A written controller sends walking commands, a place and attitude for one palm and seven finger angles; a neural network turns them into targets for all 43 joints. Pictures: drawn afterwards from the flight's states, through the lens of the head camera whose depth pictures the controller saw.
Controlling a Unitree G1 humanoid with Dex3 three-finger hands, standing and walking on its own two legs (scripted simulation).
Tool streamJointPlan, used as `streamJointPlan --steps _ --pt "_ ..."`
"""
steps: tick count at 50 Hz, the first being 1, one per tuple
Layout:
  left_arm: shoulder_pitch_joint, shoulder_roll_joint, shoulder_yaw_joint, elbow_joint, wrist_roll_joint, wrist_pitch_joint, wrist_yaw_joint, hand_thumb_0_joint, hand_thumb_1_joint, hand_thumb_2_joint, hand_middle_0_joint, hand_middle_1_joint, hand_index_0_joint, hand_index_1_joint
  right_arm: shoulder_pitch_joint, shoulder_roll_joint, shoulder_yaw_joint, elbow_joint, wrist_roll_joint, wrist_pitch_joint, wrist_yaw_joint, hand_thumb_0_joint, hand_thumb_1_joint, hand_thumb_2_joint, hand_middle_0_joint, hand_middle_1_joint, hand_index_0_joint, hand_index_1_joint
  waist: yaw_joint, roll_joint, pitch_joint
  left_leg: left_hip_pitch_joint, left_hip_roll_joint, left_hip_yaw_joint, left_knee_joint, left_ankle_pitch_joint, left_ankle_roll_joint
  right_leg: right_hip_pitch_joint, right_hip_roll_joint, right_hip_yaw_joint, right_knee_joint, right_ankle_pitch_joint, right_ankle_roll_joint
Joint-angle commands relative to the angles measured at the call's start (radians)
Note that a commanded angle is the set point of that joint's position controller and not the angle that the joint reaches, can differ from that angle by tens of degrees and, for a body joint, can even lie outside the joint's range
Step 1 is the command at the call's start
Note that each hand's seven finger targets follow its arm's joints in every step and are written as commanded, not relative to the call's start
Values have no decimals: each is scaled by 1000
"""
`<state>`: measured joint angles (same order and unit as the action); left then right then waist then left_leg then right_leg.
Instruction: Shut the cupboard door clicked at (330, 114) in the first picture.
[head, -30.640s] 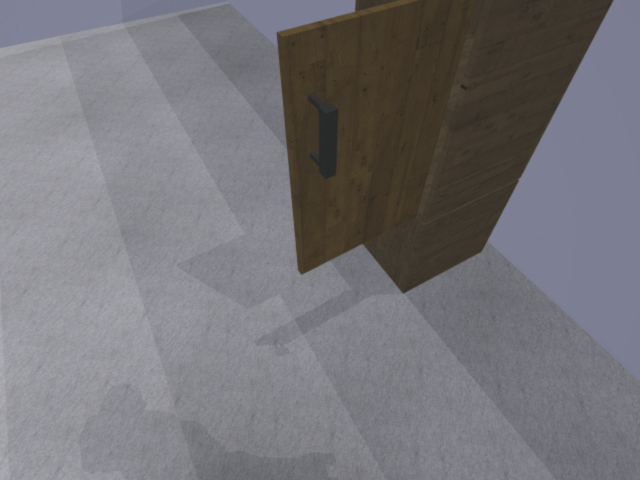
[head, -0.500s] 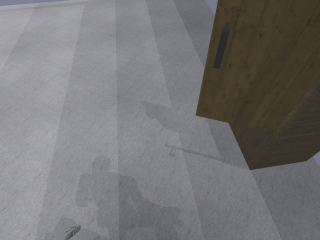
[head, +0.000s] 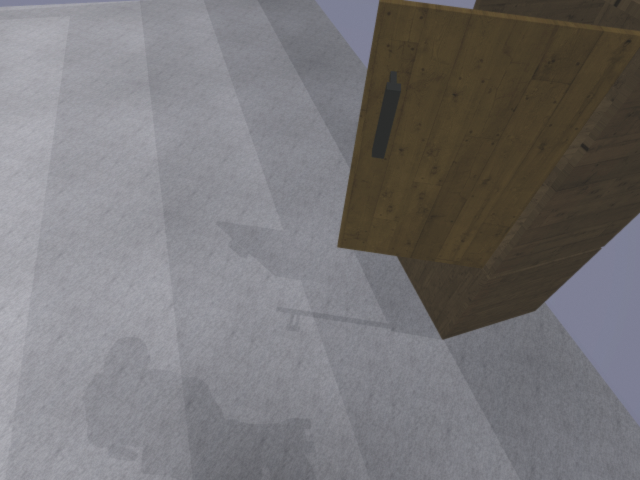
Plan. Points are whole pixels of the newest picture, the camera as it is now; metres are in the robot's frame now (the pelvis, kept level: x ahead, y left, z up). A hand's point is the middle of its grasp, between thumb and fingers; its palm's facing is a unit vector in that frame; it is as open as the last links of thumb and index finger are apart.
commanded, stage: take the last steps up to it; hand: left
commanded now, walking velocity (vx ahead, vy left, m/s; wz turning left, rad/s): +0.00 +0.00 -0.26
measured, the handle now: (385, 115) +0.67 -0.06 +0.09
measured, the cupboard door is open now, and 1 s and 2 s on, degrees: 64 64 64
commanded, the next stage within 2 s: come to a stop and stand still in 0.70 s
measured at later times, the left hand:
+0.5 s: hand out of the picture +0.13 +0.13 -0.16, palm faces -0.09 -0.98 -0.20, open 7.4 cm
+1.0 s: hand (294, 351) +0.33 +0.06 -0.16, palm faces -0.16 -0.96 -0.22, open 7.4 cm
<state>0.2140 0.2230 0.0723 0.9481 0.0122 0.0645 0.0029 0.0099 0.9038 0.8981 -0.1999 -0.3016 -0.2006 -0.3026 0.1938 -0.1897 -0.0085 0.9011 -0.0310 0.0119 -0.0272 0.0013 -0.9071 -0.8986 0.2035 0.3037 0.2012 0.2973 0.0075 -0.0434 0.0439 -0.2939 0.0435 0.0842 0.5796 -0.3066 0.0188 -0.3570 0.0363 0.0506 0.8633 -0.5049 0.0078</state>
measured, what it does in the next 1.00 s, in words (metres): walks ahead: right foot, then left foot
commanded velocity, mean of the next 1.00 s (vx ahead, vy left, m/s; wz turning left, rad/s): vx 0.11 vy -0.10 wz -0.12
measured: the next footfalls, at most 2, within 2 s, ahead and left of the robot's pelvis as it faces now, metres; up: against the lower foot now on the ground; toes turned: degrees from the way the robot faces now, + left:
right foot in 0.30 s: +0.03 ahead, -0.15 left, +0.00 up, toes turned -9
left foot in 0.64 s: +0.25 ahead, +0.03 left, +0.00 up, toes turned +1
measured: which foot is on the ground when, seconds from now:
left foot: down 0.00-0.30, up 0.32-0.62, down 0.64-1.00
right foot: up 0.00-0.28, down 0.30-0.64, up 0.66-1.00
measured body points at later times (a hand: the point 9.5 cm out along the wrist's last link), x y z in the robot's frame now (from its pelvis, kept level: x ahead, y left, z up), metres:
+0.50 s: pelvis +0.07 -0.06 +0.01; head +0.09 -0.06 +0.46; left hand +0.13 +0.18 -0.14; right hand +0.06 -0.33 -0.14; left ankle +0.09 +0.06 -0.67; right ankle -0.01 -0.14 -0.73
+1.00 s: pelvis +0.21 -0.12 +0.01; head +0.25 -0.12 +0.45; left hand +0.34 +0.11 -0.14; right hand +0.15 -0.35 -0.15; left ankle +0.21 +0.03 -0.73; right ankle +0.25 -0.29 -0.71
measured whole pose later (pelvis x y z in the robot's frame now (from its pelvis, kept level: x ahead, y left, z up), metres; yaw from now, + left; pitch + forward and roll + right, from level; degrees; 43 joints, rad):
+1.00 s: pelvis +0.21 -0.12 +0.01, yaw -9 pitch +0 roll -1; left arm 0.14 0.22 0.06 0.96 0.02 0.03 -0.01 0.01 0.91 0.90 -0.19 -0.30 -0.19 -0.30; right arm 0.31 -0.15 -0.03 1.03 -0.03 0.01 -0.02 0.00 -0.90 -0.90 0.21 0.30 0.20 0.30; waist -0.04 0.01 0.09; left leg -0.19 0.15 0.13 0.51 -0.30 -0.05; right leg -0.43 -0.06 -0.04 0.67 -0.19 0.03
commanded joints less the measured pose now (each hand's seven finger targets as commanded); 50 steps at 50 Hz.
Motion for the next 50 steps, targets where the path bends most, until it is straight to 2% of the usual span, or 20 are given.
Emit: streamJointPlan --steps 1,3,8,11,13,14,15,17,18,22,28,30,31,32,33,34,37,44,48,50 --pt "-6 81 22 -78 6 -20 -11 0 900 900 -200 -300 -200 -300 49 -189 -39 -45 -7 -19 -25 0 -900 -900 200 300 200 300 -5 231 -62 154 284 -213 -236 588 139 -135 -51 -2 197 8 20" --pt "-13 58 11 -71 3 -20 -16 0 900 900 -200 -300 -200 -300 68 -184 -42 -33 -6 -20 -25 0 -900 -900 200 300 200 300 -18 215 -93 196 265 -157 -215 610 129 -101 -48 -42 112 25 23" --pt "-90 50 5 -83 13 -24 -42 0 900 900 -200 -300 -200 -300 144 -221 -71 14 -12 -14 -12 0 -900 -900 200 300 200 300 -71 207 -70 198 302 -184 -281 130 118 -69 -42 -106 -82 29 8" --pt "-57 51 11 -71 15 -29 -56 0 900 900 -200 -300 -200 -300 111 -247 -84 25 -10 -16 -8 0 -900 -900 200 300 200 300 -45 220 -42 120 308 -157 -273 -33 94 35 -30 -136 -240 99 -5" --pt "38 83 22 -30 18 -40 -55 0 900 900 -200 -300 -200 -300 95 -224 -83 34 -2 -19 -3 0 -900 -900 200 300 200 300 6 118 -59 -18 243 -79 -138 -59 41 267 -16 -130 -452 230 -23" --pt "131 149 38 -3 23 -52 -46 0 900 900 -200 -300 -200 -300 69 -177 -72 19 9 -22 1 0 -900 -900 200 300 200 300 57 -65 -79 -185 149 37 47 -156 -9 437 -153 50 -585 112 -75" --pt "199 240 55 20 24 -56 -28 0 900 900 -200 -300 -200 -300 -31 -107 -50 -36 13 -23 6 0 -900 -900 200 300 200 300 105 -330 -18 -409 6 103 323 -375 -58 465 -355 381 -692 72 -186" --pt "146 212 43 -4 13 -56 -12 0 900 900 -200 -300 -200 -300 -49 -139 -62 -44 10 -19 12 0 -900 -900 200 300 200 300 67 -135 47 -454 51 -46 534 -245 -39 320 -368 335 -727 -72 -270" --pt "106 166 41 1 15 -63 -3 0 900 900 -200 -300 -200 -300 -46 -137 -63 -26 4 -20 10 0 -900 -900 200 300 200 300 44 -176 57 -451 70 -50 545 -207 -43 305 -335 336 -716 -27 -261" --pt "38 118 10 -8 13 -90 -6 0 900 900 -200 -300 -200 -300 18 -108 -59 14 -3 -16 26 0 -900 -900 200 300 200 300 -29 -63 65 -314 67 -12 466 -56 -68 189 -246 88 -674 320 -233" --pt "80 135 11 40 18 -91 -4 0 900 900 -200 -300 -200 -300 24 -85 -50 10 2 -39 20 0 -900 -900 200 300 200 300 -26 -53 -14 -186 33 51 118 -20 -54 321 -226 58 -551 625 -223" --pt "44 131 13 37 2 -87 -6 0 900 900 -200 -300 -200 -300 151 -116 -52 56 -2 -50 6 0 -900 -900 200 300 200 300 -91 -8 -59 40 -4 76 -43 141 -48 254 -168 0 -377 721 -178" --pt "61 101 6 34 -5 -85 -8 0 900 900 -200 -300 -200 -300 269 -168 -63 91 -9 -58 -3 0 -900 -900 200 300 200 300 -132 87 -138 262 68 -27 -117 234 -26 139 -118 -29 -182 614 -128" --pt "139 33 -7 28 -12 -82 -15 0 900 900 -200 -300 -200 -300 367 -281 -84 110 -25 -65 -14 0 -900 -900 200 300 200 300 -138 365 -233 479 372 -443 -174 332 93 -125 4 -111 109 150 -59" --pt "95 71 -16 -2 -2 -79 -15 0 900 900 -200 -300 -200 -300 402 -317 -81 111 -14 -54 -23 0 -900 -900 200 300 200 300 -152 329 -229 462 503 -615 -255 319 190 -202 14 -24 328 -106 -64" --pt "59 95 0 -12 13 -74 -16 0 900 900 -200 -300 -200 -300 320 -299 -76 86 -11 -46 -19 0 -900 -900 200 300 200 300 -121 213 -129 310 501 -554 -295 164 211 -233 -36 16 398 -85 -66" --pt "1 61 12 -4 26 -51 -34 0 900 900 -200 -300 -200 -300 165 -186 -49 54 -10 -55 -26 0 -900 -900 200 300 200 300 -50 191 71 29 387 -357 -377 81 123 -241 -101 18 395 127 -26" --pt "4 -11 -11 -5 9 -25 -21 0 900 900 -200 -300 -200 -300 117 -161 -50 63 -4 -40 -17 0 -900 -900 200 300 200 300 -19 196 -15 48 253 -12 -258 555 92 -64 -81 -107 -23 256 29" --pt "32 16 -10 -10 15 -41 -6 0 900 900 -200 -300 -200 -300 105 -161 -69 76 5 -13 -8 0 -900 -900 200 300 200 300 -5 245 -18 41 223 1 -148 487 65 65 -44 -161 -236 331 21" --pt "97 85 5 1 18 -61 3 0 900 900 -200 -300 -200 -300 119 -133 -77 73 13 -4 2 0 -900 -900 200 300 200 300 22 117 -74 23 145 41 -16 278 -7 187 -114 -74 -392 613 9"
